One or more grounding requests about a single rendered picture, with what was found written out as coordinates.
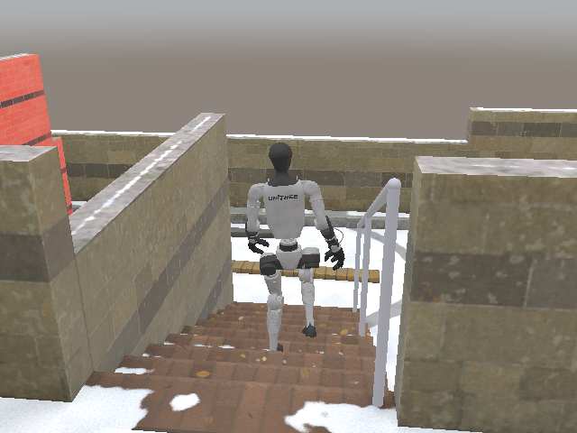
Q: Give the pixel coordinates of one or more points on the robot left hand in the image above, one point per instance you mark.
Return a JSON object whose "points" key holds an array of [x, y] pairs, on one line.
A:
{"points": [[255, 249]]}

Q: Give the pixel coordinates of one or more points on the right robot upper arm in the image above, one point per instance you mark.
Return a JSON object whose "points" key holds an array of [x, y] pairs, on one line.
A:
{"points": [[312, 189]]}

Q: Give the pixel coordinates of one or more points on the robot right forearm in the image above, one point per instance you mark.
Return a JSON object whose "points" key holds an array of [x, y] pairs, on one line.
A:
{"points": [[330, 237]]}

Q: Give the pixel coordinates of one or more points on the robot right hand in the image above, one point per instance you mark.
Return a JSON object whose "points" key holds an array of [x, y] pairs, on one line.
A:
{"points": [[337, 256]]}

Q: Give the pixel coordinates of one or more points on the robot left forearm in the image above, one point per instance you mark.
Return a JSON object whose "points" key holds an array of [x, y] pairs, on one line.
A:
{"points": [[252, 236]]}

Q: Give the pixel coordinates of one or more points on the left robot upper arm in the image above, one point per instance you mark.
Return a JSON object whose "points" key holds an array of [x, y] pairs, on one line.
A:
{"points": [[253, 207]]}

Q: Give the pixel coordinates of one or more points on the robot torso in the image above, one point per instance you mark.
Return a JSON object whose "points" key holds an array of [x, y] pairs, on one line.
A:
{"points": [[285, 212]]}

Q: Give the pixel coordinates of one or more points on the robot right thigh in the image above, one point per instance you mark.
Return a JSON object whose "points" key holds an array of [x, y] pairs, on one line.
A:
{"points": [[310, 259]]}

